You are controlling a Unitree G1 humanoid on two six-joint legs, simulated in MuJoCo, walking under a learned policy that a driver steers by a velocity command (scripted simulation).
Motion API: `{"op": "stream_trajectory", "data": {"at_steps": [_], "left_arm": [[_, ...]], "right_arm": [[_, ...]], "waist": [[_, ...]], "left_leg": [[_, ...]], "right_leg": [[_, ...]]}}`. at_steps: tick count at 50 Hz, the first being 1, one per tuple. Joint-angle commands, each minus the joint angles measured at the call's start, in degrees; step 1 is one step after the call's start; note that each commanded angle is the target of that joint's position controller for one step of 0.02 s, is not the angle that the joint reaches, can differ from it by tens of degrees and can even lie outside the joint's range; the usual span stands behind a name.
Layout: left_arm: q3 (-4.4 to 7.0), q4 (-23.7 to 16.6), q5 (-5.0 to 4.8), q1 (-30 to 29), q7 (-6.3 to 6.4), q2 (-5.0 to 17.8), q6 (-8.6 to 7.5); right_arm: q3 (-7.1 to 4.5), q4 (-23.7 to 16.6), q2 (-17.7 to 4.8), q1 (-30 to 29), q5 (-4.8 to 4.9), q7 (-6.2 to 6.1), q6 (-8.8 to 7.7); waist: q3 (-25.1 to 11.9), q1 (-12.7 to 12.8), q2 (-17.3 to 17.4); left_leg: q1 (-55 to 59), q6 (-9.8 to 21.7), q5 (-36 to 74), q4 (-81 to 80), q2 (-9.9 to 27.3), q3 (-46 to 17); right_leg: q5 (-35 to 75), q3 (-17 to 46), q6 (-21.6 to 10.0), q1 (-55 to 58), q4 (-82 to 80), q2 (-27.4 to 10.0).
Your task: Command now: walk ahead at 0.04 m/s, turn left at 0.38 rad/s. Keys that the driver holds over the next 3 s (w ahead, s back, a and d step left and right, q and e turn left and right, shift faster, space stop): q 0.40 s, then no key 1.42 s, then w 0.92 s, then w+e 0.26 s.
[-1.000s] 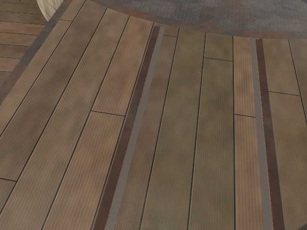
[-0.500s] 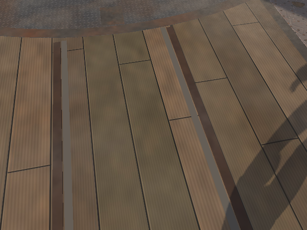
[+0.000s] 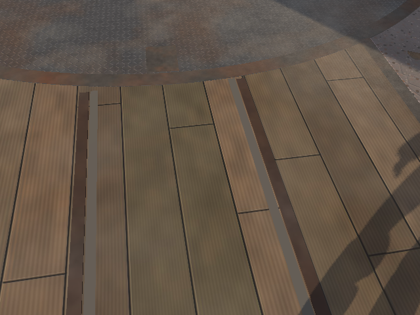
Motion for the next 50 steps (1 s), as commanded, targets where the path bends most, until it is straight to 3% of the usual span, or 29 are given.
{"op": "stream_trajectory", "data": {"at_steps": [1,2,4,5,7,11,16,19,21,22,23,24,25,26,27,28,30,33,36,38,39,40,41,42,43,44,47,50], "left_arm": [[1.69,-5.35,-0.4,0.33,0.48,4.78,0.61],[1.4,-5.06,0.46,-0.31,0.18,4.59,1.36],[1.79,-5.04,0.01,-1.83,-0.31,5.47,1.65],[2.09,-5.43,0.28,-2.26,-0.52,6.62,1.73],[1.96,-5.37,0.47,-1.25,-1.01,6.26,1.95],[1.41,-7.12,-0.13,-3.66,-0.89,5.47,2.24],[1.11,-8.97,-0.5,-4.92,-0.67,6.29,1.76],[1.04,-9.24,-0.9,-2.26,-0.41,6.74,0.94],[0.98,-8.01,-0.72,3.16,0.07,6.4,0.11],[1.57,-7.96,0.06,3.69,0.6,9.27,-0.36],[2.37,-9.73,0.82,0.73,0.73,14.8,-0.26],[2.81,-9.85,1.08,-0.15,0.09,15.81,0.14],[1.85,-10.2,0.86,-1.25,-0.39,12.16,0.08],[1.06,-10.43,0.32,-4.36,-0.72,9.09,-0.06],[0.74,-10.9,0.34,-6.27,-0.8,8.07,-0.15],[0.65,-10.82,0.28,-5.91,-0.58,7.92,-0.37],[0.57,-9.61,0.14,-2.69,-0.6,7.79,-0.68],[0.5,-7.71,0.0,0.61,-0.64,7.94,-0.93],[0.81,-6.31,0.46,1.48,-1.13,9.26,-0.38],[1.02,-5.19,0.31,1.71,-1.35,9.83,0.17],[1.03,-4.63,0.03,1.53,-1.34,9.82,0.33],[0.8,-4.29,-0.03,2.36,-1.33,9.03,0.06],[0.33,-4.97,-0.3,2.86,-1.68,7.34,-0.46],[-0.38,-4.75,-1.05,3.01,-1.71,4.71,-0.4],[-0.37,-3.23,-0.3,2.06,-1.38,5.65,-0.08],[0.02,-2.32,-0.13,1.08,-1.34,6.71,0.05],[0.18,-0.09,-0.15,1.66,-1.8,7.0,-0.03],[-0.19,2.84,-0.27,2.48,-1.65,5.98,-0.1]], "right_arm": [[-3.79,-1.92,-14.39,9.25,0.63,-0.05,-1.12],[-3.51,-1.2,-12.87,10.09,1.02,0.15,-0.86],[-3.26,-3.13,-10.59,2.16,0.7,-0.25,0.29],[-3.13,-3.98,-9.88,0.07,0.96,-0.41,0.62],[-3.27,-4.38,-9.88,0.19,0.78,-0.14,0.76],[-4.33,-4.03,-12.28,3.2,0.47,-0.07,0.83],[-5.05,-5.45,-13.46,1.36,-0.16,0.57,1.7],[-5.32,-6.32,-13.81,-1.34,-0.18,1.07,2.08],[-5.1,-7.04,-13.14,-4.65,0.55,1.06,2.29],[-4.38,-7.49,-10.67,-3.81,0.85,0.88,2.1],[-3.26,-8.16,-6.14,0.06,1.05,0.73,1.79],[-4.37,-7.43,-10.81,-0.16,-0.43,0.15,1.93],[-4.74,-6.61,-11.88,0.3,-0.56,0.14,2.05],[-4.75,-5.38,-11.4,0.83,-0.39,0.42,2.25],[-4.61,-4.68,-10.87,1.61,-0.25,0.78,2.48],[-4.39,-4.27,-10.32,2.04,-0.3,1.17,2.66],[-3.78,-4.11,-9.47,0.57,-0.04,1.41,2.81],[-2.52,-4.05,-7.57,-2.3,0.4,1.13,3.12],[-1.64,-3.19,-7.17,-3.28,0.97,0.54,3.26],[-1.29,-1.67,-6.9,-1.45,1.23,-0.04,2.87],[-0.96,-0.58,-6.47,0.28,1.07,-0.36,2.37],[-1.04,-0.04,-7.83,0.35,0.48,-0.78,1.7],[-1.21,-0.18,-10.68,0.37,-0.57,-1.2,0.87],[-0.97,0.23,-11.49,-3.99,0.02,-0.86,0.52],[-0.14,0.12,-8.41,-5.7,0.3,-0.34,0.08],[0.16,0.55,-7.73,-5.88,0.26,-0.2,-0.27],[0.49,3.83,-8.17,-2.67,0.55,-0.9,-0.73],[0.86,5.73,-7.41,-2.11,0.58,-0.97,-0.82]], "waist": [[-6.91,-2.63,16.09],[-6.79,-1.73,8.12],[-1.42,0.76,3.98],[-1.17,1.35,4.83],[-4.18,1.26,5.86],[-5.46,-0.71,6.86],[-5.43,-1.45,8.88],[-5.58,-0.3,9.85],[-5.54,3.09,8.82],[-5.06,2.35,3.46],[-5.34,-0.47,-10.69],[-3.95,0.47,-10.29],[-2.39,-0.84,-6.26],[-0.31,-2.24,-4.2],[-0.43,-2.93,-5.59],[-1.11,-2.53,-7.86],[-2.54,-0.77,-7.49],[-3.72,1.3,-7.88],[-3.71,2.35,-10.13],[-3.46,1.18,-9.59],[-3.41,-0.16,-7.94],[-4.3,0.11,-5.97],[-6.39,1.18,-0.31],[-3.46,3.94,7.12],[-2.81,2.95,6.05],[-1.37,2.15,5.79],[-0.64,1.62,6.65],[0.34,1.54,3.82]], "left_leg": [[13.22,17.3,58.54,-9.91,23.79,-30.77],[12.24,18.44,50.38,-11.1,22.38,-28.24],[6.95,13.92,35.9,-12.92,15.17,-21.16],[6.74,12.17,33.3,-13.31,12.84,-19.47],[8.03,10.97,34.33,-12.57,10.26,-17.53],[10.03,10.83,28.86,-12.19,10.17,-20.64],[6.26,9.66,20.3,-12.06,9.24,-25.45],[4.18,7.86,20.76,-10.89,8.47,-28.78],[0.36,4.13,16.0,-8.14,5.84,-28.29],[-3.97,0.84,6.6,-3.47,2.2,-24.98],[-12.0,-2.48,-10.92,7.92,-6.97,-13.84],[-12.21,-3.04,-19.14,18.83,-8.03,-9.47],[-10.42,-2.86,-17.04,24.86,-6.26,-11.27],[-9.72,-3.0,-13.25,27.69,-5.41,-11.28],[-9.63,-3.44,-10.53,29.23,-5.51,-10.44],[-10.17,-4.04,-9.46,29.97,-5.66,-9.81],[-10.18,-5.32,-9.43,27.35,-5.64,-8.98],[-7.66,-6.07,-10.86,16.51,-3.98,-7.82],[-0.65,-5.01,-12.49,4.42,-3.04,-3.7],[3.99,-3.84,-6.18,-6.03,-2.81,-2.08],[8.68,-3.15,2.61,-15.1,-2.1,-2.04],[14.12,-2.29,8.33,-18.36,0.59,-5.94],[19.07,-0.91,12.51,-17.74,7.79,-13.4],[10.5,2.22,20.22,-14.85,11.9,-16.18],[7.34,2.49,16.17,-14.7,11.25,-15.38],[6.33,1.31,12.15,-15.05,8.96,-14.05],[5.8,-0.1,10.22,-16.01,6.45,-12.21],[6.03,0.03,8.59,-16.2,6.2,-11.87]], "right_leg": [[-16.2,1.23,3.04,-15.43,26.13,2.43],[-17.34,6.35,3.83,-16.71,33.01,-0.27],[-9.33,7.54,5.3,-19.65,33.83,-2.59],[-6.7,7.48,6.09,-20.07,32.1,-3.18],[-4.51,6.35,7.51,-18.72,29.99,-2.55],[-4.32,6.51,8.51,-19.11,22.2,-2.9],[-3.86,7.02,7.58,-14.22,14.02,-1.99],[-3.74,7.25,6.28,-8.36,6.23,-0.78],[4.23,6.55,5.2,0.46,-8.26,-0.89],[3.49,12.92,3.71,4.24,-15.94,-7.34],[5.05,30.32,-1.11,7.57,-20.8,-22.86],[11.38,34.21,-7.36,-0.66,-19.33,-26.87],[14.24,31.6,-8.78,-3.63,-18.71,-24.94],[15.25,25.4,-7.3,-5.25,-17.91,-20.85],[17.49,20.49,-5.43,-4.2,-17.1,-17.2],[22.19,17.9,-5.05,-2.01,-16.16,-15.58],[29.41,15.56,-5.53,2.21,-14.26,-14.86],[29.78,15.78,-6.2,6.67,-12.99,-15.67],[28.49,15.96,-6.16,5.46,-12.0,-15.29],[31.42,16.15,-5.38,4.51,-10.0,-14.87],[32.34,15.56,-3.66,2.65,-8.68,-14.4],[29.57,15.84,-1.17,-0.72,-8.14,-14.12],[22.91,13.56,1.31,-4.96,-5.42,-11.99],[10.24,8.89,2.68,-2.88,-9.65,-6.67],[9.35,8.88,3.2,1.68,-10.96,-7.03],[11.63,9.3,3.23,2.17,-11.17,-6.82],[16.94,9.95,2.91,4.0,-11.48,-8.32],[15.89,9.94,3.31,3.25,-12.48,-8.38]]}}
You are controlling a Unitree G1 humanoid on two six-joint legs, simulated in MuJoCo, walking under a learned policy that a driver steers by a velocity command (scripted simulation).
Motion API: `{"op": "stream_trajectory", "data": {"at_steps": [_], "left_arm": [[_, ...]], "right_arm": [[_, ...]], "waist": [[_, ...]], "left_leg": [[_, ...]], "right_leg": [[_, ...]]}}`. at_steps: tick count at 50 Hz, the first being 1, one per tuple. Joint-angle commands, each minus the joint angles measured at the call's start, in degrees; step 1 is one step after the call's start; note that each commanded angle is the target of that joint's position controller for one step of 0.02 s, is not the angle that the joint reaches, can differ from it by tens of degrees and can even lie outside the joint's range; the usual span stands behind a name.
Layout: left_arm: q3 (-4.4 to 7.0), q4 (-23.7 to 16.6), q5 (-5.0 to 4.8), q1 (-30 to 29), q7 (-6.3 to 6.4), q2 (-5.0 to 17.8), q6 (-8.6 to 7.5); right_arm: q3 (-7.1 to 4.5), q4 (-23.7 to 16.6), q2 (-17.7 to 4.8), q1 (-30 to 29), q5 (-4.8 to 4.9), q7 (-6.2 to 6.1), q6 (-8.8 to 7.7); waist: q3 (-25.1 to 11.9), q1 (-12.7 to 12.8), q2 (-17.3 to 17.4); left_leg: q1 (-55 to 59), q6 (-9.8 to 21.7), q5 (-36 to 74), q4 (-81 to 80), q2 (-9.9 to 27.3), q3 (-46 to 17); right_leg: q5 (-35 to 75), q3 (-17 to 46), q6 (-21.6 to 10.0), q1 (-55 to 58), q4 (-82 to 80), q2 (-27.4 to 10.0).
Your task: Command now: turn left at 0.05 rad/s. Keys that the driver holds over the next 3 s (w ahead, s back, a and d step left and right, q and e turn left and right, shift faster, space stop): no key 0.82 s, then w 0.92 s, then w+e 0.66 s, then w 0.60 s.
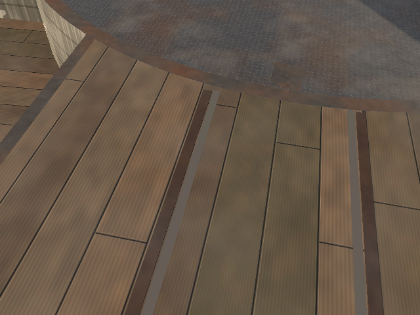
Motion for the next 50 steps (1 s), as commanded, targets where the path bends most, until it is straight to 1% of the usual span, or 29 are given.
{"op": "stream_trajectory", "data": {"at_steps": [1,8,18,28,41,42,43,44,45,46,47,48,49,50], "left_arm": [[1.13,0.32,-0.01,1.05,0.24,5.51,-0.52],[0.64,5.0,-0.02,1.41,0.45,4.65,-0.48],[-0.04,9.39,-0.11,2.54,0.84,3.41,-0.42],[-0.48,11.78,-0.16,3.62,1.16,1.89,-0.4],[-0.65,13.25,-0.18,4.9,1.49,0.29,-0.46],[-0.75,13.44,-0.11,5.3,1.47,-0.12,-0.42],[-0.57,13.3,0.01,5.15,1.43,0.15,-0.32],[-0.25,12.85,0.14,4.95,1.33,0.61,-0.18],[-0.04,12.22,0.42,4.51,1.09,0.63,-0.06],[0.02,11.29,0.81,3.15,0.75,0.27,-0.06],[-0.22,10.1,1.23,1.69,0.38,-1.18,-0.34],[-0.46,8.99,1.8,0.69,0.07,-2.25,-0.89],[-0.33,7.84,1.87,-0.68,-0.14,-1.89,-1.58],[-0.03,6.86,1.64,-1.42,-0.39,-1.12,-2.29]], "right_arm": [[-1.07,0.08,-6.86,1.13,0.05,-0.34,-0.69],[-0.56,3.6,-6.47,1.96,0.08,-0.49,-1.01],[0.26,7.33,-4.74,4.84,0.06,-0.7,-1.13],[0.69,9.47,-3.03,7.63,0.03,-0.94,-1.19],[0.71,10.67,-1.18,10.01,-0.01,-1.19,-1.26],[0.76,10.86,-0.89,10.6,-0.1,-1.18,-1.23],[0.43,10.87,-1.53,10.83,-0.2,-1.17,-1.09],[-0.19,10.72,-2.86,11.19,-0.21,-1.14,-0.82],[-0.77,10.45,-3.91,11.69,-0.28,-1.02,-0.49],[-1.22,10.39,-4.4,13.23,-0.34,-0.87,-0.27],[-1.69,10.7,-5.06,15.42,-0.34,-0.84,-0.24],[-2.17,10.88,-5.55,16.42,-0.43,-0.85,-0.39],[-2.41,10.74,-5.27,16.64,-0.58,-0.76,-0.73],[-2.68,10.44,-5.46,16.44,-0.9,-0.62,-1.18]], "waist": [[0.9,-0.57,3.49],[1.19,-0.6,1.52],[1.15,-0.69,1.28],[1.64,-0.85,1.22],[2.02,-1.02,1.11],[0.85,-1.13,1.25],[1.47,-1.25,1.74],[2.24,-1.46,2.96],[3.9,-1.86,4.67],[6.57,-2.83,5.85],[8.41,-3.85,8.23],[10.1,-4.18,9.72],[10.84,-4.43,9.34],[10.57,-4.24,8.62]], "left_leg": [[-4.86,1.8,6.92,-5.53,7.6,-6.86],[-5.87,2.1,5.2,-6.12,7.17,-6.58],[-6.08,2.12,6.22,-5.58,6.62,-5.75],[-6.14,2.06,7.41,-4.72,6.37,-5.17],[-5.95,2.02,8.29,-3.88,6.28,-4.7],[-5.61,2.17,3.31,-4.66,5.89,-4.7],[-6.35,2.65,-3.42,-5.13,5.33,-4.99],[-7.39,3.81,-12.64,-5.27,4.99,-5.88],[-8.6,5.37,-22.14,-6.1,5.71,-8.15],[-8.85,7.16,-29.46,-8.06,7.71,-11.81],[-7.84,9.31,-34.36,-10.87,11.33,-17.05],[-7.04,11.47,-35.24,-12.81,15.34,-21.56],[-6.96,12.87,-32.74,-13.93,17.48,-23.8],[-5.59,13.4,-28.87,-13.99,18.04,-23.89]], "right_leg": [[5.37,5.52,-0.73,2.35,-2.67,-5.18],[4.93,5.68,-0.52,2.74,-2.99,-5.55],[4.85,5.7,-0.68,2.34,-2.46,-5.85],[5.06,5.64,-0.78,1.5,-1.9,-5.87],[5.39,5.6,-0.9,0.82,-1.37,-5.8],[1.48,5.33,-0.97,1.24,-1.6,-5.28],[-3.82,4.65,-1.2,0.44,-0.67,-4.15],[-11.02,3.28,-1.79,-1.27,1.85,-2.37],[-17.83,2.09,-2.42,-4.65,4.76,-0.73],[-21.1,1.24,-2.71,-9.82,8.17,0.42],[-20.11,-0.74,-2.63,-14.19,12.99,1.39],[-16.48,-2.76,-2.6,-17.19,17.15,0.44],[-14.64,-2.41,-2.77,-19.1,20.03,-1.23],[-15.47,-1.85,-2.97,-20.76,21.63,-2.08]]}}
Over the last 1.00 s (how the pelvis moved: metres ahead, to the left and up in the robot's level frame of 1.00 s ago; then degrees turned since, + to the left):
-0.02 -0.03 0.02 19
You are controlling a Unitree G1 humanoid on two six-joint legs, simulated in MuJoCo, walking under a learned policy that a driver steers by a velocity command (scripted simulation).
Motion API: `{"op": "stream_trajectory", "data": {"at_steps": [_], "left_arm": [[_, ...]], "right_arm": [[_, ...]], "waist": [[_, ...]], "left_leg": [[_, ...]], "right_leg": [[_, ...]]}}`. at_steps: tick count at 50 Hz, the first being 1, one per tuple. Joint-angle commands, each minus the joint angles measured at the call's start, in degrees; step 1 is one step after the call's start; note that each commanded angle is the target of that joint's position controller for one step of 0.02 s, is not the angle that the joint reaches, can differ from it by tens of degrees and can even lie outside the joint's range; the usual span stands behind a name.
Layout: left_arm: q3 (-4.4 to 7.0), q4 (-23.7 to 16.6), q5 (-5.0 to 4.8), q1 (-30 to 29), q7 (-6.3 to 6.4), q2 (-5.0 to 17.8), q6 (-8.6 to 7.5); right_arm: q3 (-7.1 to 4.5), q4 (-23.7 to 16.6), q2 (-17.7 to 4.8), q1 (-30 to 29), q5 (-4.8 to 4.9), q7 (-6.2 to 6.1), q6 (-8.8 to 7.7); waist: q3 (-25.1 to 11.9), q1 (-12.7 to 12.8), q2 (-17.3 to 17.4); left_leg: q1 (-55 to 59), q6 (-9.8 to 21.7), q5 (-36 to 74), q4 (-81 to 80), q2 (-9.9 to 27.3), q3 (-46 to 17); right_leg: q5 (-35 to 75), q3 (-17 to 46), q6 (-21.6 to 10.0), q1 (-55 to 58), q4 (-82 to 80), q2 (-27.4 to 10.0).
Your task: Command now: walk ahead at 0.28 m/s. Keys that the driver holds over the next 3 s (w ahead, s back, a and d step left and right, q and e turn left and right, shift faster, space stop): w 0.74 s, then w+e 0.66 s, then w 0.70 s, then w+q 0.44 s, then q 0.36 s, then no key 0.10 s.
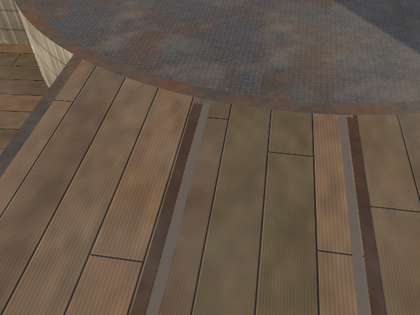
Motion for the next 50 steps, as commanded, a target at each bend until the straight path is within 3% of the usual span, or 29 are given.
{"op": "stream_trajectory", "data": {"at_steps": [1,3,5,6,7,8,9,10,12,16,20,23,26,28,29,30,31,32,33,34,36,39,42,45,50], "left_arm": [[0.85,-6.11,0.12,-5.89,-0.88,3.63,-2.53],[1.21,-6.52,-0.69,-3.7,-1.34,3.38,-3.7],[1.9,-2.78,-1.42,7.41,-1.2,2.75,-4.31],[3.02,-1.17,-0.83,14.28,-0.65,5.95,-4.74],[4.88,0.21,-1.06,22.42,-0.4,13.19,-4.56],[4.46,0.8,-1.14,20.56,-0.35,10.74,-3.72],[3.71,-1.72,-0.85,14.04,-0.62,8.13,-3.83],[3.43,-3.34,-0.74,9.72,-0.81,7.28,-4.31],[2.54,-3.96,-0.97,7.86,-0.62,5.16,-5.36],[1.67,-1.54,-1.24,13.92,-0.28,4.36,-6.24],[0.93,-1.49,-1.07,14.79,-0.01,3.99,-6.29],[0.93,-1.1,-1.02,15.6,0.36,5.06,-6.51],[1.37,-1.21,-0.96,13.51,0.64,6.86,-6.86],[1.84,-1.71,-1.08,11.15,0.67,8.15,-6.43],[1.68,-2.43,-1.35,10.78,0.34,7.5,-6.31],[0.74,-4.0,-1.92,14.17,-0.23,1.82,-6.12],[1.83,-3.82,-2.29,16.4,-0.76,3.68,-5.69],[2.4,-5.7,-1.29,10.0,-0.67,5.97,-5.44],[2.55,-7.07,-0.85,5.33,-1.0,5.99,-5.72],[2.6,-7.1,-0.79,4.42,-1.11,4.71,-5.56],[2.37,-6.63,0.26,6.32,-1.62,2.24,-4.15],[2.62,-8.11,0.11,3.25,-2.17,2.27,-2.63],[2.78,-11.2,-0.41,-5.16,-2.63,3.25,-2.16],[2.28,-13.56,-0.95,-11.57,-2.98,2.47,-2.57],[1.62,-16.76,-0.86,-19.41,-3.15,1.98,-2.9]], "right_arm": [[-2.34,-0.51,-8.88,5.27,-0.58,0.15,-0.99],[-2.62,-1.18,-8.57,3.23,-0.11,0.35,-1.78],[-2.55,-2.86,-7.57,-1.0,0.43,0.53,-2.26],[-1.81,-4.2,-5.12,-2.7,0.21,0.89,-3.06],[-0.78,-6.72,-1.03,-2.87,0.3,1.52,-3.8],[-1.94,-7.3,-6.24,-4.65,-1.58,1.84,-3.67],[-1.94,-7.38,-5.42,-5.96,-1.75,2.46,-3.84],[-1.53,-6.99,-3.67,-5.73,-1.17,3.02,-4.25],[-1.8,-6.72,-3.71,-5.29,-1.22,3.7,-4.17],[-2.12,-8.41,-3.59,-9.16,-1.02,3.87,-2.74],[-1.28,-13.12,-2.27,-20.81,-0.44,3.92,-2.4],[-0.75,-15.06,-2.1,-25.08,0.08,3.77,-2.41],[-1.75,-14.32,-4.8,-19.49,0.1,2.81,-2.79],[-3.32,-9.48,-7.11,-4.39,0.09,2.01,-3.64],[-4.42,-7.3,-9.7,3.73,-0.96,1.46,-3.98],[-5.63,-7.02,-14.87,8.62,-2.22,1.41,-4.04],[-5.8,-7.12,-14.51,5.33,-0.68,2.21,-3.28],[-5.03,-8.31,-11.32,-2.13,0.53,2.42,-3.28],[-3.98,-9.2,-7.31,-6.4,0.75,2.71,-3.81],[-3.29,-8.86,-5.04,-7.66,0.29,2.72,-4.46],[-2.31,-7.1,-2.91,-5.49,0.14,2.15,-5.56],[-2.56,-5.71,-5.5,-1.22,0.03,1.84,-6.67],[-2.36,-5.33,-5.82,2.21,-0.06,1.74,-6.75],[-1.84,-5.28,-5.09,4.2,0.12,1.51,-6.85],[-1.62,-3.85,-5.77,9.05,-0.13,0.39,-6.71]], "waist": [[12.92,-1.65,6.73],[11.99,0.57,6.2],[9.31,5.91,3.36],[7.04,8.8,-4.63],[2.56,10.19,-19.09],[6.28,7.6,-11.64],[10.36,4.66,-4.49],[10.97,2.88,-2.25],[9.39,0.92,-2.27],[7.08,1.01,-4.35],[9.47,2.54,-5.16],[9.82,3.09,-6.31],[5.85,-0.64,-6.8],[-1.76,-7.17,-6.23],[-6.01,-10.19,-4.14],[-12.34,-8.01,6.1],[-14.12,-5.66,8.45],[-3.7,-2.95,3.37],[2.04,-2.08,0.37],[4.72,0.11,-1.61],[4.81,2.85,-0.51],[5.62,3.42,0.98],[7.54,1.55,1.71],[7.75,0.09,2.41],[7.95,-2.31,2.96]], "left_leg": [[-3.53,11.11,-20.71,-16.78,18.75,-23.34],[-5.64,9.49,-13.65,-13.94,16.43,-18.28],[-16.59,6.37,-7.51,-6.31,11.08,-10.93],[-23.64,4.11,-3.0,6.83,6.17,-4.19],[-33.7,1.19,-9.13,25.34,-1.43,5.38],[-36.99,1.65,-11.64,35.98,1.48,3.13],[-37.97,2.16,-5.89,39.78,4.55,1.42],[-36.45,1.91,-0.6,39.76,6.2,0.92],[-33.55,0.72,4.65,37.48,7.65,2.04],[-35.98,-0.96,7.69,35.54,6.39,6.16],[-34.26,-1.63,12.05,22.66,4.62,9.63],[-27.77,-0.15,14.44,12.65,2.62,11.83],[-18.13,3.27,12.4,9.49,-0.26,11.98],[-3.23,5.6,13.02,4.56,-1.5,10.73],[9.01,7.46,8.79,2.68,4.57,4.34],[21.0,12.52,1.63,0.54,21.25,-18.95],[22.46,18.53,-5.47,-9.61,26.55,-40.18],[13.74,16.01,-12.5,-12.3,24.39,-31.96],[4.9,14.1,-8.66,-14.66,22.07,-24.76],[-0.98,12.07,-1.6,-16.0,19.56,-19.13],[-6.7,9.74,8.93,-16.71,16.04,-10.94],[-6.36,8.9,16.78,-17.92,14.68,-4.35],[-3.67,6.37,20.87,-19.22,13.33,0.81],[-1.24,3.84,28.32,-18.57,12.04,5.84],[8.67,2.92,40.63,-15.54,14.51,10.26]], "right_leg": [[-2.94,-0.51,-1.08,-15.15,5.88,-2.29],[0.25,-1.93,-1.51,-8.26,-1.36,-1.83],[6.41,-3.6,-1.54,12.58,-11.69,1.6],[1.5,7.09,-2.44,22.56,-18.21,-5.2],[-12.98,32.17,-7.76,29.59,-28.17,-19.48],[-16.93,37.75,-9.81,23.77,-29.11,-22.63],[-15.28,32.91,-9.35,18.47,-29.06,-20.87],[-8.23,27.33,-8.54,15.28,-29.68,-18.5],[5.53,18.27,-6.83,14.26,-30.25,-14.52],[32.19,8.81,-6.16,18.17,-27.39,-11.73],[41.17,4.67,-5.77,15.07,-27.98,-9.74],[47.55,3.24,-5.63,14.92,-27.79,-10.24],[66.41,1.82,-4.84,18.59,-19.48,-11.8],[68.14,0.76,-4.2,18.29,-2.04,-11.17],[53.88,-0.06,-3.92,9.57,11.35,-9.26],[13.75,-2.79,-2.75,-5.12,32.82,-1.65],[-5.3,2.94,-2.74,-17.24,44.94,4.17],[0.49,4.65,-3.58,-22.02,44.43,-0.79],[5.09,4.23,-3.61,-21.09,41.03,-2.74],[7.11,4.28,-3.36,-18.04,37.54,-4.45],[7.65,4.07,-1.94,-12.34,32.54,-5.95],[10.54,2.39,-0.72,-15.62,28.52,-6.33],[17.46,1.86,-0.26,-21.95,22.01,-6.42],[23.64,-0.38,-0.24,-21.75,11.87,-4.98],[24.15,-5.59,-2.11,-20.66,0.1,-2.45]]}}
Over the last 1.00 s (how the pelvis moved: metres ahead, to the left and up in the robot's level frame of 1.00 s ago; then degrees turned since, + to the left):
0.02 0.00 -0.01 -1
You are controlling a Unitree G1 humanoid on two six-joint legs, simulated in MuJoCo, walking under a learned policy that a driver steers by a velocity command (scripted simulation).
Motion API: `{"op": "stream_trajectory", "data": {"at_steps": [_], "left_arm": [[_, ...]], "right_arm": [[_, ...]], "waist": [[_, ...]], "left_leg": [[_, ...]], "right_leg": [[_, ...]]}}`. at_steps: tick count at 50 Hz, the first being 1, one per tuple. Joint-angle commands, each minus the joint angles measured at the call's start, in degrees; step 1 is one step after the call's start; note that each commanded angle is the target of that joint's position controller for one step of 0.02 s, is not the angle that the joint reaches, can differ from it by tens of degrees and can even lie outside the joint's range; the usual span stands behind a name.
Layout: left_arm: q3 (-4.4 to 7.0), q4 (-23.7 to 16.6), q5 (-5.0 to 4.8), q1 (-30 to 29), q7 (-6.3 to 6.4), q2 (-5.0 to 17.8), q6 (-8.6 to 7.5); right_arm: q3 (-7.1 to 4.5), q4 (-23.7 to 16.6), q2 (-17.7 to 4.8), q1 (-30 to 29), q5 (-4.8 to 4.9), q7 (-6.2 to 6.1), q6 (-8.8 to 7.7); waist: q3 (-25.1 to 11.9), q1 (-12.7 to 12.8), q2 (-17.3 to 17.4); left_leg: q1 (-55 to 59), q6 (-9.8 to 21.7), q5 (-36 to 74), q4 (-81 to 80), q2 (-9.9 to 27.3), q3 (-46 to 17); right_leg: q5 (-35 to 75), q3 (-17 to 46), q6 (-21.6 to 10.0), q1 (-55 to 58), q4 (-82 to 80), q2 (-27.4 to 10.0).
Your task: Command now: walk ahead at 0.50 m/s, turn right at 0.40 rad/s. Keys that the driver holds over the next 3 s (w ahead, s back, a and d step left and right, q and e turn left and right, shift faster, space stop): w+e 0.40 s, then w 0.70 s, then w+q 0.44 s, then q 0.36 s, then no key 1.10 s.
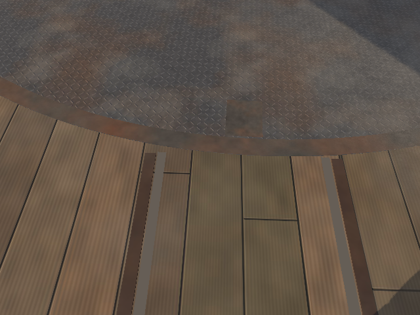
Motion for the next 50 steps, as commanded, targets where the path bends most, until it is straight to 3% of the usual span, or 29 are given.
{"op": "stream_trajectory", "data": {"at_steps": [1,4,5,6,7,8,9,10,11,12,13,15,18,23,27,29,30,32,33,34,35,36,37,38,40,43,47,50], "left_arm": [[0.06,-5.15,0.12,-6.48,-0.06,1.96,-0.94],[1.27,-3.52,0.49,1.01,0.53,4.0,-1.1],[2.04,-1.78,0.54,6.76,0.71,5.27,-1.3],[3.07,0.42,1.08,13.99,0.87,6.94,-1.64],[4.76,1.43,1.91,20.95,1.4,11.67,-1.58],[6.06,0.21,1.01,18.92,1.5,16.07,-0.64],[5.74,0.17,-0.27,17.39,1.36,14.79,0.0],[5.13,-0.31,-0.47,13.6,1.61,12.59,0.0],[4.35,-0.36,-0.3,11.28,1.62,9.35,-0.22],[3.83,-0.43,-0.52,10.24,1.94,7.99,-0.72],[3.49,-0.57,-0.75,9.66,2.21,7.42,-1.27],[3.59,-0.23,-1.18,11.6,2.26,8.88,-2.41],[4.0,-0.19,-1.27,14.99,2.15,10.98,-2.63],[3.61,0.12,-1.11,21.3,2.21,10.29,-2.2],[3.01,0.81,-0.38,24.51,2.88,9.91,-2.35],[3.02,0.72,0.0,23.79,3.28,10.93,-2.58],[3.07,0.39,0.07,22.14,3.43,11.61,-2.78],[3.26,0.2,0.36,20.15,3.22,12.93,-3.17],[3.12,-0.08,0.09,19.33,2.89,12.63,-3.37],[2.24,-2.0,-0.15,20.86,2.69,9.25,-3.62],[1.94,-0.76,-2.5,30.46,2.42,5.86,-3.1],[2.47,-0.21,-0.17,25.73,2.77,10.65,-2.58],[2.51,-1.67,0.13,19.57,2.3,10.31,-2.65],[2.2,-2.53,0.12,16.98,1.97,9.12,-2.68],[1.94,-2.72,0.99,16.92,1.21,7.82,-1.64],[1.61,-3.08,1.33,15.56,0.47,6.54,-0.73],[0.98,-6.53,1.19,5.01,-0.05,6.0,-0.54],[0.15,-8.6,0.82,-1.57,-0.22,4.7,-0.79]], "right_arm": [[-1.04,-0.54,-7.2,4.88,-0.24,-0.95,-0.2],[-1.65,-1.03,-9.54,2.98,-0.43,-2.0,0.47],[-1.96,-1.52,-10.41,2.15,-0.57,-2.0,0.92],[-2.19,-2.3,-10.98,0.88,-0.3,-1.7,1.24],[-1.99,-4.66,-10.03,-0.73,0.03,-1.14,1.04],[-1.63,-8.23,-5.48,1.18,1.28,0.22,0.5],[-2.13,-9.86,-9.36,-5.15,0.18,0.59,-0.15],[-2.05,-11.71,-9.12,-9.05,0.64,0.94,-0.97],[-2.16,-11.45,-8.94,-8.73,0.73,0.86,-1.21],[-2.26,-11.9,-8.52,-9.17,-0.19,0.74,-0.33],[-2.01,-11.76,-7.44,-7.84,-1.25,0.86,0.96],[-1.98,-12.62,-6.67,-7.98,-2.0,1.25,2.89],[-1.96,-15.91,-7.1,-14.93,-1.85,1.62,3.89],[-1.39,-19.94,-7.12,-25.24,-1.32,2.26,4.0],[-0.6,-22.42,-6.93,-31.57,-0.85,2.69,3.34],[-0.7,-23.12,-7.88,-31.39,-0.64,2.67,2.82],[-0.98,-22.48,-8.72,-28.45,-0.58,2.5,2.56],[-2.2,-18.85,-11.31,-16.79,-0.3,1.51,1.91],[-2.82,-16.55,-12.65,-8.16,-0.78,0.78,1.35],[-3.76,-15.69,-17.09,0.89,-2.06,-0.03,1.16],[-5.01,-14.45,-20.56,0.23,-2.32,0.7,1.87],[-4.02,-15.51,-14.73,-4.95,-0.54,1.37,2.56],[-3.07,-16.34,-11.11,-10.16,-0.03,1.59,2.47],[-2.58,-15.97,-9.43,-11.77,-0.48,1.77,2.16],[-2.03,-14.07,-8.31,-10.39,-0.23,1.51,1.42],[-2.18,-11.75,-9.08,-6.39,0.45,1.69,0.21],[-2.24,-9.93,-9.58,-2.39,0.61,1.65,0.38],[-2.16,-8.84,-9.69,0.14,0.69,1.64,0.48]], "waist": [[3.36,-0.37,5.08],[-1.57,3.77,7.49],[-4.66,6.12,8.03],[-7.97,9.79,7.41],[-12.77,13.06,2.52],[-17.46,8.31,-12.89],[-14.32,8.69,-0.6],[-7.78,7.1,1.06],[-3.01,4.19,5.51],[-1.37,2.31,5.96],[-1.44,0.88,4.86],[-1.79,0.1,3.07],[-0.68,1.65,0.55],[-0.92,6.0,-1.96],[0.11,8.37,-2.55],[0.37,7.26,-3.07],[-0.21,5.32,-3.29],[-5.48,0.13,-3.11],[-10.18,-4.06,-1.29],[-18.28,-5.94,5.78],[-22.03,-0.79,19.74],[-13.74,0.09,7.14],[-6.03,0.78,3.21],[-3.12,1.6,1.61],[-2.17,3.39,5.03],[-2.3,3.95,5.95],[0.63,2.08,5.48],[1.14,0.52,5.69]], "left_leg": [[0.02,1.69,43.83,1.53,17.09,-1.83],[4.02,1.03,66.49,15.08,18.69,0.5],[3.46,1.18,66.72,23.52,19.08,0.77],[-1.48,0.8,58.95,35.22,18.46,1.76],[-14.13,-0.21,38.29,53.46,16.23,2.48],[-39.87,-3.51,-13.49,75.68,1.59,-1.68],[-47.72,-2.24,-9.46,76.55,4.99,-12.05],[-49.0,-2.09,-4.14,72.4,7.8,-12.68],[-45.83,-2.39,-1.57,66.49,9.69,-12.25],[-42.51,-3.32,-1.3,62.38,10.94,-12.52],[-39.11,-4.3,-1.15,59.77,11.36,-12.33],[-38.02,-5.91,-0.99,55.74,11.25,-11.08],[-41.34,-7.71,5.1,48.14,11.28,-9.38],[-44.7,-7.33,14.98,35.41,9.75,-8.38],[-43.92,-5.2,16.55,26.89,7.82,-7.13],[-40.68,-3.33,14.57,23.16,7.0,-7.51],[-36.08,-2.16,12.63,21.12,6.11,-7.57],[-22.21,0.11,9.12,18.03,2.79,-6.72],[-10.09,1.77,11.35,15.85,5.62,-8.96],[3.11,4.48,7.16,16.76,19.21,-24.06],[12.83,13.23,6.18,9.39,30.57,-50.5],[5.27,11.26,-3.72,6.11,27.36,-49.7],[-3.36,9.89,-3.02,4.68,24.94,-39.94],[-8.19,8.59,3.06,3.12,22.21,-34.05],[-12.88,6.64,11.29,1.25,18.38,-25.87],[-12.98,7.1,18.04,-0.56,17.16,-21.41],[-11.47,6.93,20.07,-3.47,15.59,-17.34],[-10.64,5.79,24.33,-3.05,14.26,-14.34]], "right_leg": [[-1.83,-4.38,-1.74,1.85,-4.97,3.14],[-10.6,-6.99,-5.31,10.57,-5.88,8.0],[-12.11,-6.76,-6.8,16.3,-7.68,9.29],[-10.39,-4.8,-8.74,26.27,-12.84,9.35],[-14.55,8.75,-12.66,39.11,-14.46,-0.93],[-10.61,42.35,-23.26,55.45,-20.59,-16.82],[-12.56,41.1,-22.27,53.04,-23.91,-15.12],[-11.05,34.04,-19.81,45.89,-25.7,-14.1],[-4.35,28.92,-16.89,37.93,-27.39,-11.76],[1.27,24.6,-14.9,32.88,-27.65,-8.86],[4.59,21.17,-13.76,29.53,-28.01,-6.44],[10.33,18.41,-13.28,27.48,-28.07,-4.21],[12.3,17.21,-11.6,26.93,-28.84,-2.11],[16.25,16.91,-7.37,34.12,-27.5,-1.06],[19.24,17.39,-7.0,40.23,-26.65,-2.74],[22.73,17.92,-6.71,42.19,-25.25,-4.54],[27.28,17.29,-5.81,41.87,-23.41,-4.85],[39.14,15.64,-4.22,41.65,-11.93,-3.5],[32.91,13.71,-3.47,36.32,-1.18,-1.27],[11.1,10.9,-2.83,26.8,15.46,2.69],[-31.28,7.44,-0.6,9.34,32.37,12.65],[-27.21,10.59,-1.51,3.87,35.07,8.03],[-21.78,10.18,-1.3,3.46,32.64,5.93],[-19.23,9.53,-1.1,4.39,30.1,4.23],[-17.93,8.2,-0.15,7.53,26.02,2.15],[-16.13,5.81,1.2,5.99,22.99,1.04],[-8.59,2.79,3.1,-1.03,14.11,-1.49],[-3.41,0.75,3.69,0.59,4.05,-0.93]]}}
Over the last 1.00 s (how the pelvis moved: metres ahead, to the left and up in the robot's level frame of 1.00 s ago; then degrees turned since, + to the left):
0.49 -0.03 0.00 -6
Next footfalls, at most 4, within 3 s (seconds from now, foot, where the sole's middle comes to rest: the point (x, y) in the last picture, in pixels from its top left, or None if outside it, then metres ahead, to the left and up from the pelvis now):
0.14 right None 0.23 -0.08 -0.78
0.66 left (212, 279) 0.58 0.00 -0.78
1.20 right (286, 222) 0.79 -0.28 -0.78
1.74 left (241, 162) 1.06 -0.14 -0.78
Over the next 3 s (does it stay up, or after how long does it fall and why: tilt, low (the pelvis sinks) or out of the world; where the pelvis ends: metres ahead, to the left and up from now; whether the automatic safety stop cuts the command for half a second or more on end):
stays up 1.01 -0.25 0.01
